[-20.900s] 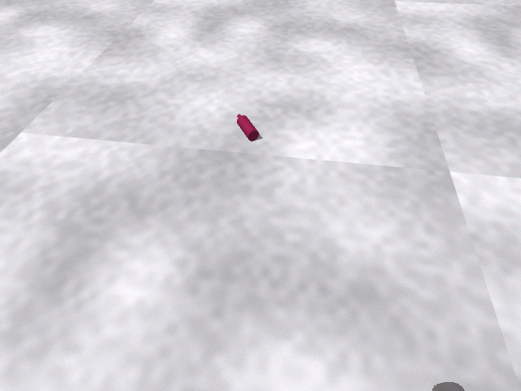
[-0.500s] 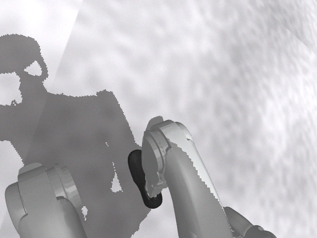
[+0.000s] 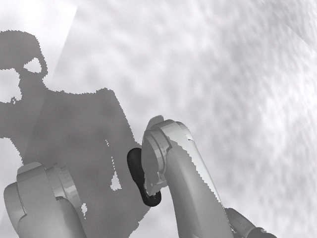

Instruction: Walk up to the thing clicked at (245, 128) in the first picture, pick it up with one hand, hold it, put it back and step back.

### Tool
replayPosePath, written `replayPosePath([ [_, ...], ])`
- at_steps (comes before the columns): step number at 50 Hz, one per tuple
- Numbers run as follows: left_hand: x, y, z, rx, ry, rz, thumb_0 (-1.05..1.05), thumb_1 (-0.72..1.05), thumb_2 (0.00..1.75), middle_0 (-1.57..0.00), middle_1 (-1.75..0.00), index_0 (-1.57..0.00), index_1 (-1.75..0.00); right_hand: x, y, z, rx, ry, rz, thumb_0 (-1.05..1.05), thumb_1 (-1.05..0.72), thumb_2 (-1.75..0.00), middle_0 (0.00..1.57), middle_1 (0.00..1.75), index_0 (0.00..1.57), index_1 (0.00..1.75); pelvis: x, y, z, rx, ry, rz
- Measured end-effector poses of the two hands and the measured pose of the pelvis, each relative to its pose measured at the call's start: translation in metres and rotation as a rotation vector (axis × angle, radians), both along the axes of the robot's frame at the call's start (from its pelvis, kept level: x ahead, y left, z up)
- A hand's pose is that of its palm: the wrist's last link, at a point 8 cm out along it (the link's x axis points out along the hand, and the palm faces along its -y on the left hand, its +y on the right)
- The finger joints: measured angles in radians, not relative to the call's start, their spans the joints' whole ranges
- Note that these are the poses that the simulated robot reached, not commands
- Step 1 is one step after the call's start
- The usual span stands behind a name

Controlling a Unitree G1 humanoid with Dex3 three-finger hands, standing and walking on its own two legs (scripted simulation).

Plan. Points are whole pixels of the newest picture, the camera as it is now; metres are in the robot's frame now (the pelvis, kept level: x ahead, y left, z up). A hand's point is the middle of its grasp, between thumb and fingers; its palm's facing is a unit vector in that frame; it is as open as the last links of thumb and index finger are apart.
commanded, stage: settle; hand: left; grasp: from above
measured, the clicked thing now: out of the picture +0.46 +0.35 -0.27
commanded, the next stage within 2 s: lift in 0.74 s
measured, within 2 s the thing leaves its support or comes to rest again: leaves its support in 0.16 s
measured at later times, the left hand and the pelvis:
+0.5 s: hand out of the picture +0.44 +0.35 -0.16, palm faces -0.45 -0.10 -0.89, open 10.1 cm; pelvis +0.00 +0.00 +0.02, yaw +3 degrees
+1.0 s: hand out of the picture +0.44 +0.33 -0.11, palm faces -0.45 -0.08 -0.89, open 9.8 cm; pelvis +0.00 -0.01 +0.04, yaw +6 degrees
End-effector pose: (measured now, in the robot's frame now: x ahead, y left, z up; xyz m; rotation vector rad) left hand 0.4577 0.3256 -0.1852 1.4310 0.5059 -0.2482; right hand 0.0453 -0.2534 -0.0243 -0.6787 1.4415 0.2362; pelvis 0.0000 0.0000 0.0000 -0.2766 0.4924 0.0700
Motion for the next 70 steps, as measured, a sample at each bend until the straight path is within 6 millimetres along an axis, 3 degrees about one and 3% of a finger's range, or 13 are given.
replayPosePath([
  [10, -0.002, 0.009, 0.011, 0.000, -0.027, 0.008, 0.00, -0.05, 0.57, -0.59, -0.76, -0.63, -0.69, 0.001, -0.006, 0.000, -0.011, 0.003, -0.032, 0.00, -0.91, -0.90, 0.21, 0.30, 0.20, 0.29, 0.002, 0.000, 0.001, 0.000, 0.019, 0.005],
  [22, -0.009, 0.026, 0.068, 0.049, -0.039, 0.024, 0.00, -0.01, 0.48, -0.65, -0.67, -0.69, -0.59, 0.027, -0.020, -0.008, 0.002, -0.071, -0.101, 0.00, -0.91, -0.90, 0.21, 0.30, 0.20, 0.29, 0.003, 0.001, 0.013, 0.021, 0.079, 0.026],
  [30, -0.012, 0.019, 0.095, 0.039, 0.022, -0.017, -0.01, 0.02, 0.42, -0.69, -0.57, -0.73, -0.50, 0.037, -0.022, -0.009, 0.005, -0.090, -0.128, 0.00, -0.91, -0.90, 0.21, 0.30, 0.20, 0.29, 0.000, -0.002, 0.026, 0.047, 0.094, 0.043],
  [46, -0.005, 0.008, 0.126, 0.045, -0.017, -0.066, -0.02, 0.03, 0.39, -0.76, -0.44, -0.79, -0.39, 0.019, -0.030, -0.004, -0.032, -0.061, -0.195, 0.00, -0.90, -0.90, 0.21, 0.30, 0.20, 0.29, -0.004, -0.007, 0.038, 0.069, 0.110, 0.052],
  [56, -0.018, 0.011, 0.153, 0.037, 0.024, -0.011, -0.02, 0.04, 0.37, -0.77, -0.40, -0.80, -0.35, 0.014, -0.022, 0.002, 0.001, -0.059, -0.262, 0.00, -0.90, -0.90, 0.21, 0.30, 0.20, 0.29, -0.004, -0.005, 0.058, 0.082, 0.136, 0.058],
  [62, -0.033, 0.013, 0.180, 0.022, 0.039, -0.021, -0.02, 0.04, 0.36, -0.78, -0.39, -0.80, -0.35, 0.027, -0.020, 0.012, 0.012, -0.088, -0.273, 0.00, -0.90, -0.90, 0.21, 0.30, 0.20, 0.29, -0.004, -0.003, 0.075, 0.089, 0.142, 0.065],
  [70, -0.054, 0.017, 0.226, 0.019, 0.007, -0.030, -0.02, 0.03, 0.38, -0.78, -0.38, -0.81, -0.34, 0.062, -0.020, 0.037, 0.025, -0.172, -0.263, 0.00, -0.90, -0.90, 0.21, 0.30, 0.20, 0.29, -0.002, -0.003, 0.105, 0.101, 0.141, 0.075],
])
